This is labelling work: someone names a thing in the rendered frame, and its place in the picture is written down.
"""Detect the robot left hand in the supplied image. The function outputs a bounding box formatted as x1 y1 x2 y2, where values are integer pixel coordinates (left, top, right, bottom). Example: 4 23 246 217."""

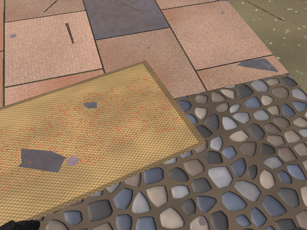
0 219 40 230

